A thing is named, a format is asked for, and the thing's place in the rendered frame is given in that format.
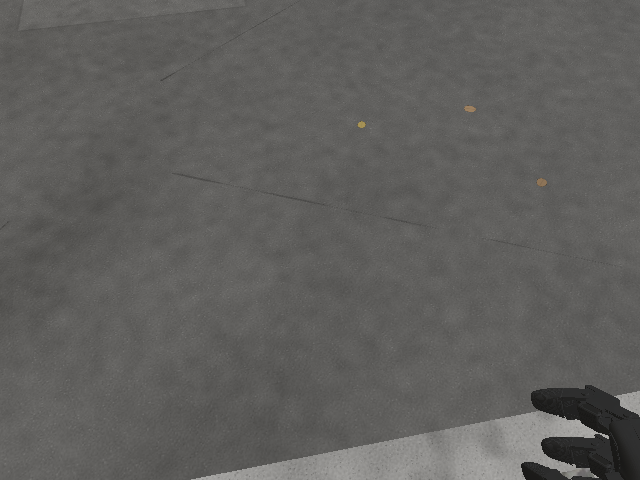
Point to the right robot hand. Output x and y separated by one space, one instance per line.
616 458

